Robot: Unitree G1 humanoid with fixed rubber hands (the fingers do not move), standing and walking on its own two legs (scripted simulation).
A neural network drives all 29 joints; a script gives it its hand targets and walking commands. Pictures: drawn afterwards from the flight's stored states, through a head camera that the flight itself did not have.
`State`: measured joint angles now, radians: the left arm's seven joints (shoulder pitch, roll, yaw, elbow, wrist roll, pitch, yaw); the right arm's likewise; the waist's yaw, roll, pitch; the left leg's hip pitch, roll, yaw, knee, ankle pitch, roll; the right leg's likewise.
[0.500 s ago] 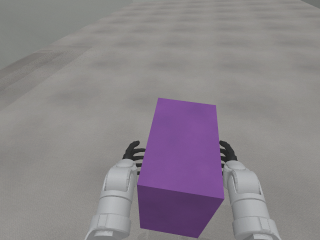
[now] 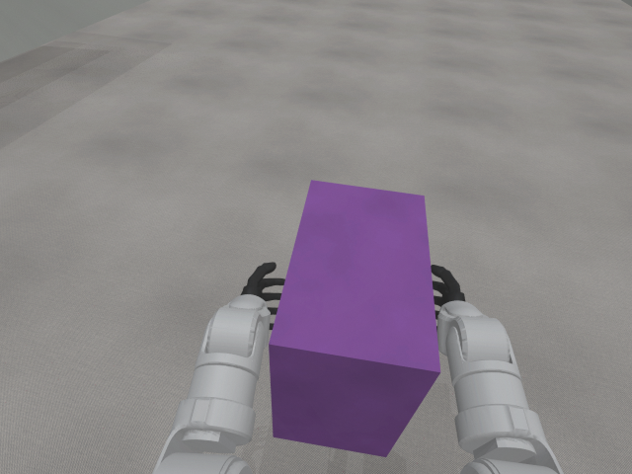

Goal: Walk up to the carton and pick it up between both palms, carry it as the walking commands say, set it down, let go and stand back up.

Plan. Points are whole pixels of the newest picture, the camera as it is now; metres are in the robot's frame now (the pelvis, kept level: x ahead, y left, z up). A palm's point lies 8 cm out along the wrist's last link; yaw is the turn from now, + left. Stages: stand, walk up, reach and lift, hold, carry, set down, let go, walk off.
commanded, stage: carry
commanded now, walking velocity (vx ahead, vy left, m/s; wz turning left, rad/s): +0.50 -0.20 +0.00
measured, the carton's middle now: (348, 317) +0.35 -0.01 -0.01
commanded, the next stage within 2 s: none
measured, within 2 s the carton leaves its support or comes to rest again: neither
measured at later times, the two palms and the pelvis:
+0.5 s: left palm (310, 205) +0.51 +0.05 +0.08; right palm (469, 220) +0.49 -0.22 +0.06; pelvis +0.20 -0.07 +0.01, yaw -2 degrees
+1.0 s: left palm (358, 113) +0.80 -0.05 +0.11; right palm (480, 123) +0.78 -0.31 +0.10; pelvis +0.50 -0.15 +0.00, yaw -3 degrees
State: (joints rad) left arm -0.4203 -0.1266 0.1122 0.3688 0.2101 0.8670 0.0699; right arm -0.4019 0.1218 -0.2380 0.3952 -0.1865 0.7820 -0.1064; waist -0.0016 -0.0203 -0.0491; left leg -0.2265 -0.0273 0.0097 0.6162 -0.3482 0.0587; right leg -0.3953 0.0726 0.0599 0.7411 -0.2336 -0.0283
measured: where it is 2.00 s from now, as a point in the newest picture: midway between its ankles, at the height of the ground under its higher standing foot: (405, 271)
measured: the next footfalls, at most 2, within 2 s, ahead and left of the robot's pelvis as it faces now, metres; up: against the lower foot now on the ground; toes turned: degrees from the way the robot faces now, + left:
right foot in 0.36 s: +0.20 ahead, -0.18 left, +0.00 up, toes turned -5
left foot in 0.62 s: +0.39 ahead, +0.03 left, +0.00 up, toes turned +0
